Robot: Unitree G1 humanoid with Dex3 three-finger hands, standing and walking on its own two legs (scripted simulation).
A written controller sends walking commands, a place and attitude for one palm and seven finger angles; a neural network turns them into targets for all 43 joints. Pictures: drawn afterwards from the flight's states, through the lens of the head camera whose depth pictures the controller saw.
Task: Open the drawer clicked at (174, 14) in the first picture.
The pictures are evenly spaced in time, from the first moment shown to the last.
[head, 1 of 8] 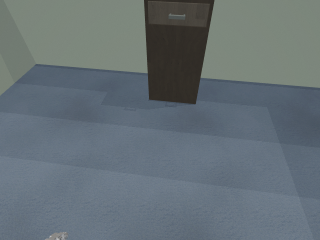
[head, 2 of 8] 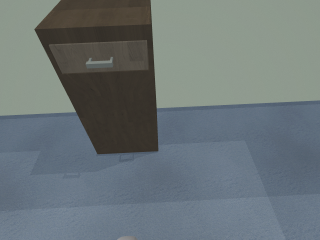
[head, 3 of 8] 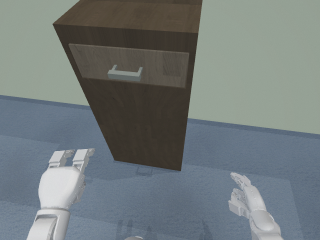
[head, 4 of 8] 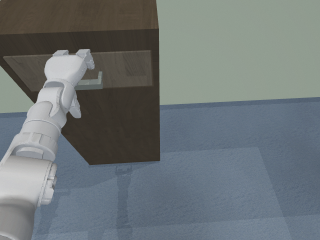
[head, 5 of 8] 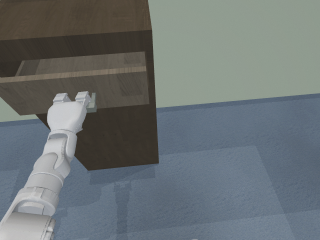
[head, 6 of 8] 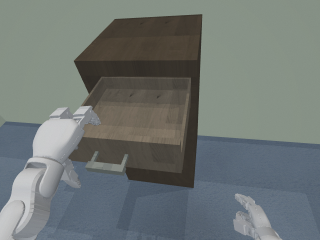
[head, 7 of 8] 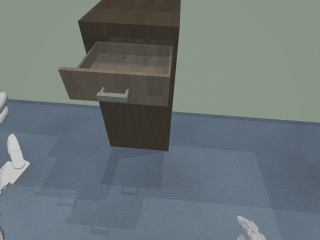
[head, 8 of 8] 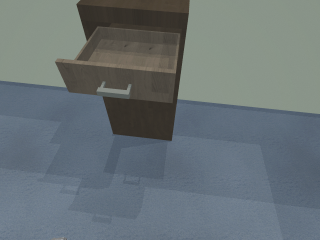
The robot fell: no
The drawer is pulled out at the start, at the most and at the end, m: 0.00 0.30 0.30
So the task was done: yes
